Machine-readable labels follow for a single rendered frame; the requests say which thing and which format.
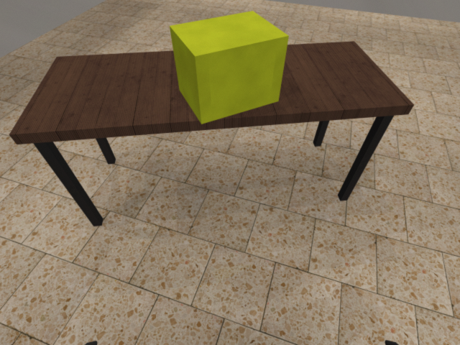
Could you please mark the carton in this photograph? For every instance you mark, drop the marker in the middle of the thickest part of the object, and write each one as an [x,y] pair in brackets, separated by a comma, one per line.
[228,65]

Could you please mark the table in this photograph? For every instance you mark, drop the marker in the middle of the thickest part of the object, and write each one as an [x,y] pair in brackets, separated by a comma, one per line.
[128,94]

